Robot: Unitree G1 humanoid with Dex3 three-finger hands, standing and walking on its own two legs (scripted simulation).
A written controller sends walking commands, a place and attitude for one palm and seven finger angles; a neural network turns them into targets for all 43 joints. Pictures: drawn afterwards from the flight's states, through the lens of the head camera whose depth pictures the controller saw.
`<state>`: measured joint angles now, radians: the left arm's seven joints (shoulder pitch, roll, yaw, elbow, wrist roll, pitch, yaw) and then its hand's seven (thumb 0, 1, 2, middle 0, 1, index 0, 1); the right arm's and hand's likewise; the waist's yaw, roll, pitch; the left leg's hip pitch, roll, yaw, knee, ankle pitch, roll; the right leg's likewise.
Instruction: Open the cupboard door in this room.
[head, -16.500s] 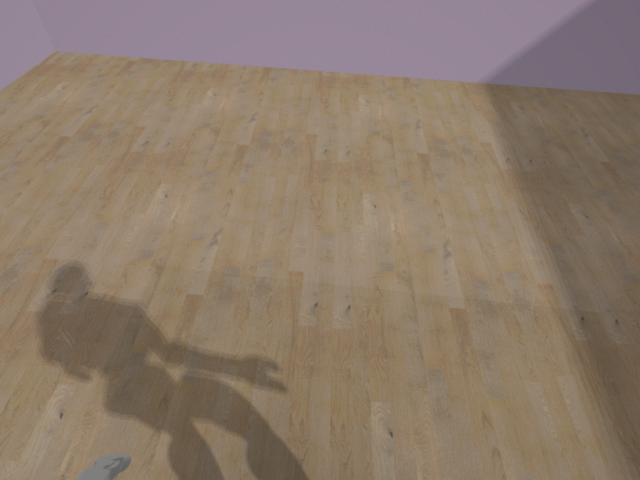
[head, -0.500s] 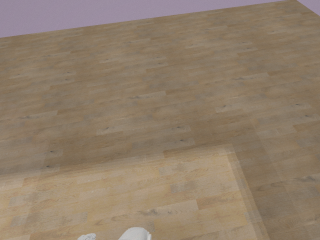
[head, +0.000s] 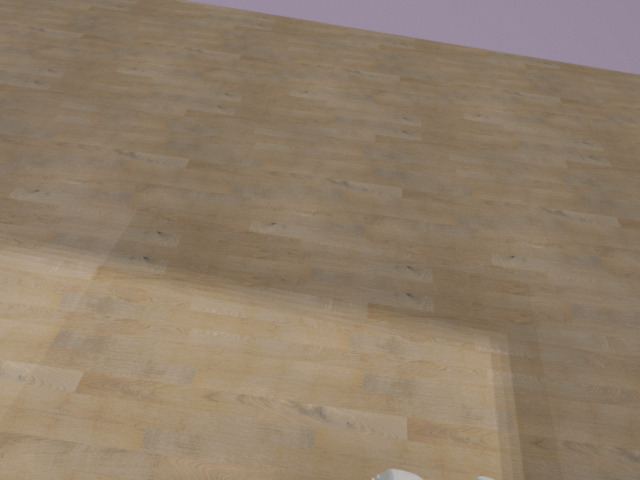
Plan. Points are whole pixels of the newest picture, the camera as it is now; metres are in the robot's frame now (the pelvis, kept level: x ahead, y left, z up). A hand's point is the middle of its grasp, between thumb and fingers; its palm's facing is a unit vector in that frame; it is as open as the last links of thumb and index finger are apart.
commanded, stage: turn or walk to find it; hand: left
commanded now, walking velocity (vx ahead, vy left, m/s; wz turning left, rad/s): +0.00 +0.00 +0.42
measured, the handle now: out of the picture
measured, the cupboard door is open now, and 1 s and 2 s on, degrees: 0 0 0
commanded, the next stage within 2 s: none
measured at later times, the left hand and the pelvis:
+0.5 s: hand out of the picture +0.03 +0.14 -0.14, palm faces +0.21 -0.94 -0.28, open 7.4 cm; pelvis -0.02 -0.06 +0.00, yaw +13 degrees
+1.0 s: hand out of the picture -0.12 +0.19 -0.18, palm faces +0.48 -0.84 -0.24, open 7.4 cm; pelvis -0.06 -0.02 +0.00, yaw +26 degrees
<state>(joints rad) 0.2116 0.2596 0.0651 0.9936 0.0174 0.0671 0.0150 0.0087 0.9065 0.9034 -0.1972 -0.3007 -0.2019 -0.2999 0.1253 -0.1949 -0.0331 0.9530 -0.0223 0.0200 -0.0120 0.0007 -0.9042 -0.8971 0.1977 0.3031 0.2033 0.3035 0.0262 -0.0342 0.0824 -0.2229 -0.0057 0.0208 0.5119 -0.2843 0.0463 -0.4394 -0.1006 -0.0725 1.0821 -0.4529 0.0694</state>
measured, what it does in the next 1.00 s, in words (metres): steps on the spot, turning left: right foot, then left foot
